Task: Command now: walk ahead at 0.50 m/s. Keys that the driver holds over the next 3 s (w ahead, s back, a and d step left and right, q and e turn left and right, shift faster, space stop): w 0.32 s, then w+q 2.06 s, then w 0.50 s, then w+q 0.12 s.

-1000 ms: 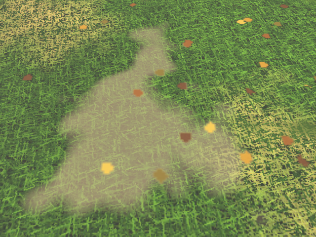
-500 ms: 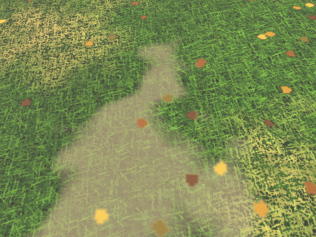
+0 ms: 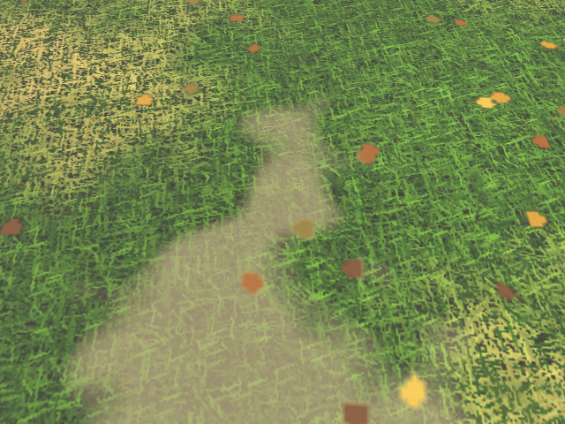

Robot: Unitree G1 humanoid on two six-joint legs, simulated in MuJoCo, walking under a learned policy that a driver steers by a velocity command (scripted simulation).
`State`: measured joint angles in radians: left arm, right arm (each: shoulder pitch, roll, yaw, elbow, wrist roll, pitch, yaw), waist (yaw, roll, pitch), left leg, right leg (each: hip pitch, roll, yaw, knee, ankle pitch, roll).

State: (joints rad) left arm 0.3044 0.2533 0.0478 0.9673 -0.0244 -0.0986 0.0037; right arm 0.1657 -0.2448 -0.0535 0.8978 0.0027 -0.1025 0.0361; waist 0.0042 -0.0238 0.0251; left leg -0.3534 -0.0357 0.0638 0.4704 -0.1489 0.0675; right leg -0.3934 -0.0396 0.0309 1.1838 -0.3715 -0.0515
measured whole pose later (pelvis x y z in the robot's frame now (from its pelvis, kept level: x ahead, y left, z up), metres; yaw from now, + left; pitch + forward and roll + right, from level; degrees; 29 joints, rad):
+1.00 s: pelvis +0.53 +0.01 -0.02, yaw +19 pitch +1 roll -2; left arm 0.32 0.26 0.09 0.98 -0.02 -0.05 0.03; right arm 0.06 -0.24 -0.08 0.78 0.03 -0.03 0.05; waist 0.03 0.01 0.04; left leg -0.51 0.02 0.08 0.61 -0.15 0.14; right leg 0.07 -0.10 -0.31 0.50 -0.48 0.06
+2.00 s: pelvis +0.98 +0.30 -0.01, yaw +55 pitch +2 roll -2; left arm 0.32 0.31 0.09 0.88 -0.03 -0.06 0.01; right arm 0.06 -0.27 -0.06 0.60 0.02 -0.02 0.05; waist 0.08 0.02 0.04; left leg -0.55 0.04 0.05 0.61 -0.13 0.10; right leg 0.08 -0.06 -0.26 0.35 -0.43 0.06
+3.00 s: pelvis +1.20 +0.82 -0.01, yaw +76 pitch +2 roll -1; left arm 0.42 0.30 0.04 0.87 0.06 -0.10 -0.04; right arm 0.07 -0.27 -0.02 0.64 -0.06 -0.08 0.05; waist 0.09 0.01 0.01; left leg -0.48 0.02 0.01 0.53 -0.08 0.07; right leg 0.07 -0.02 -0.05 0.32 -0.42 0.02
